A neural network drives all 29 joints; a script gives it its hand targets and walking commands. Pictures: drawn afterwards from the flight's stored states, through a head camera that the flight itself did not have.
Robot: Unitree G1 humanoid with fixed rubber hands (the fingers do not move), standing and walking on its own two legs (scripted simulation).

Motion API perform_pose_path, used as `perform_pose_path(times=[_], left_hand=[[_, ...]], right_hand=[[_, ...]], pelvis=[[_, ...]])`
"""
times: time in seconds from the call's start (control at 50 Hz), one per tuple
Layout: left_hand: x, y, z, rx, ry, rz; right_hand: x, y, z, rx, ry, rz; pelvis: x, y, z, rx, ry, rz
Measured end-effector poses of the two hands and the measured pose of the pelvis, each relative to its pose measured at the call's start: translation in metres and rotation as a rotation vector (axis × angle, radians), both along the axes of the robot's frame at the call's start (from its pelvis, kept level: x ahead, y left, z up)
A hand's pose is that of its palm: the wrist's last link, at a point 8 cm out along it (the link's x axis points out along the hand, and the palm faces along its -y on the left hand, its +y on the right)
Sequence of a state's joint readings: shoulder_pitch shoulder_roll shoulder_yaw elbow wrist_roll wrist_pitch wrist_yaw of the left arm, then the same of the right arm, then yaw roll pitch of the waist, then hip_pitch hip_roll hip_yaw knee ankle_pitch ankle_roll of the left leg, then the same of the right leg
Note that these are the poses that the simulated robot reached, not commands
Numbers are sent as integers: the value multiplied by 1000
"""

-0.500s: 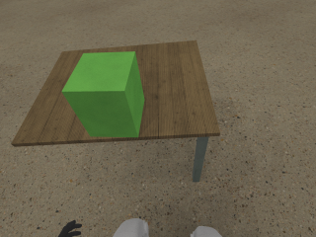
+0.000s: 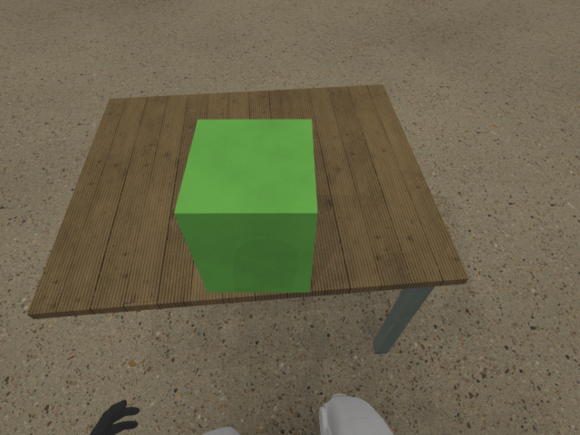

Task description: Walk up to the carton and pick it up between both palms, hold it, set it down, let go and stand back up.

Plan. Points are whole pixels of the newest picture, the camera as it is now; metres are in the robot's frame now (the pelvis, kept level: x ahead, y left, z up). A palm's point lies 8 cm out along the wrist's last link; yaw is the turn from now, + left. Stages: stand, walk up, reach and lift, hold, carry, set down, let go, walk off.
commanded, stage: walk up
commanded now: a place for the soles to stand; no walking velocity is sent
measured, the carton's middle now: (256, 210) +0.49 +0.04 -0.04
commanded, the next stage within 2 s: reach and lift in 1.70 s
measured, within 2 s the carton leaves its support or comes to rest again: neither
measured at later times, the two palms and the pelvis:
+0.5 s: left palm (102, 408) +0.18 +0.26 -0.08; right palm out of the picture +0.12 -0.24 -0.09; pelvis +0.04 +0.02 +0.02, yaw -3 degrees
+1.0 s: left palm (101, 427) +0.16 +0.26 -0.08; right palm out of the picture +0.07 -0.25 -0.10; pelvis +0.05 +0.02 +0.01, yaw -6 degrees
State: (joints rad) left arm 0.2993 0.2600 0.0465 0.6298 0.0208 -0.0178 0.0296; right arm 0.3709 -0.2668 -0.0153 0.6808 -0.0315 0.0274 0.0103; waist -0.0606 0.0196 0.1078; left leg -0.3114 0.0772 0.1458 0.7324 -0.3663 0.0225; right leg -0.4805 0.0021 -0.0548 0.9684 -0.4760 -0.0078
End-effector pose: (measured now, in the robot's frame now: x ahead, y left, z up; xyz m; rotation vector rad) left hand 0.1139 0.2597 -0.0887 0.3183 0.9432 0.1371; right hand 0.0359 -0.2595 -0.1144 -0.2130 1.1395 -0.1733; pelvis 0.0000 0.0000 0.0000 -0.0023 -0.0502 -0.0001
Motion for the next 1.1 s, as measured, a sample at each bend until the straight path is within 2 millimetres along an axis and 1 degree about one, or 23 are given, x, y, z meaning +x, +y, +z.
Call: perform_pose_path(times=[0.04,0.08,0.14,0.2,0.26,0.32,0.38,0.44,0.56,0.66,0.76,0.96,1.1], left_hand=[[22,-2,5,-6,-38,-30],[38,-5,7,-9,-65,-49],[54,-8,9,-25,-72,-59],[65,-8,13,-50,-68,-57],[74,-8,17,-68,-72,-63],[79,-6,17,-75,-73,-67],[79,-3,15,-78,-61,-65],[74,-1,11,-78,-35,-61],[58,1,6,-68,22,-55],[47,1,4,-60,54,-51],[41,0,4,-52,72,-53],[43,-4,4,-38,76,-63],[50,1,3,-35,83,-60]], right_hand=[[-1,5,-5,10,25,-8],[3,10,-11,25,37,-8],[17,19,-12,42,25,-6],[35,28,-5,52,-11,0],[53,33,6,52,-61,11],[68,35,15,40,-98,26],[78,32,22,23,-119,33],[82,27,26,8,-130,30],[77,21,27,0,-122,13],[65,19,22,10,-95,-4],[52,19,16,23,-62,-22],[32,14,10,21,-4,-45],[29,13,11,7,27,-52]], pelvis=[[7,4,0,2,8,-6],[13,7,-3,-4,12,-19],[19,12,-2,-4,18,-21],[27,17,4,12,24,-24],[34,21,10,13,36,-34],[38,23,13,14,39,-41],[39,24,14,15,38,-47],[39,24,15,15,35,-53],[38,23,16,16,30,-68],[37,21,16,18,28,-81],[37,19,16,20,29,-92],[43,15,15,20,36,-101],[55,18,14,17,46,-101]])
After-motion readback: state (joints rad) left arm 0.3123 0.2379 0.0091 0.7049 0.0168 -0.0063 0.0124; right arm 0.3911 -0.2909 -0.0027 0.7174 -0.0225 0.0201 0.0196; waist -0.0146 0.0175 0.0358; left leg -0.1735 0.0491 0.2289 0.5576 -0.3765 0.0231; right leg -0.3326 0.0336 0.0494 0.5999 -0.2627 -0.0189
